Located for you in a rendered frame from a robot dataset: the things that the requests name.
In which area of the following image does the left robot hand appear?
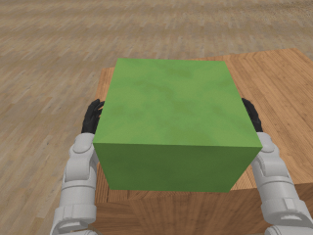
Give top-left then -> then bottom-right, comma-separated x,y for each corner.
81,99 -> 105,134

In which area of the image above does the robot left forearm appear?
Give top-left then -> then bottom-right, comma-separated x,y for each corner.
50,132 -> 99,235

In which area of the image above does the pedestal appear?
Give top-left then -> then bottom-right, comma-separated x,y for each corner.
91,47 -> 313,235

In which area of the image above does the robot right forearm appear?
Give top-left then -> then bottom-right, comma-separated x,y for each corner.
250,132 -> 313,228

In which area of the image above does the right robot hand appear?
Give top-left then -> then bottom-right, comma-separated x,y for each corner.
242,98 -> 263,132

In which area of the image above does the carton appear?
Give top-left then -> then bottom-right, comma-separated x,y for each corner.
92,58 -> 263,193

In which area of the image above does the robot right upper arm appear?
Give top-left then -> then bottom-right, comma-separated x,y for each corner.
264,225 -> 313,235

